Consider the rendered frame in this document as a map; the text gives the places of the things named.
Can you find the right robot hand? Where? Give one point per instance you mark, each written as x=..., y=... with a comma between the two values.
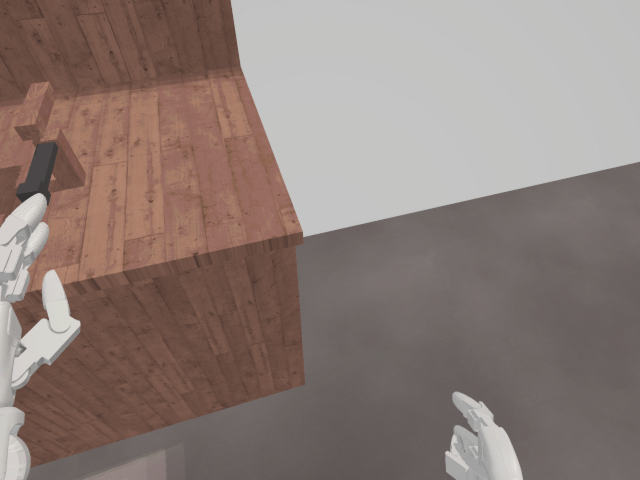
x=490, y=456

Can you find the left robot forearm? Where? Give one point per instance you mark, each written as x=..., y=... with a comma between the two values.
x=15, y=457

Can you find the tap lever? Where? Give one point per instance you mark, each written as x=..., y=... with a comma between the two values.
x=39, y=174

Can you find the left robot hand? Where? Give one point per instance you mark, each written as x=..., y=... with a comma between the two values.
x=22, y=238

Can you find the counter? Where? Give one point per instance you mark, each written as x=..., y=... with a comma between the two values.
x=170, y=226

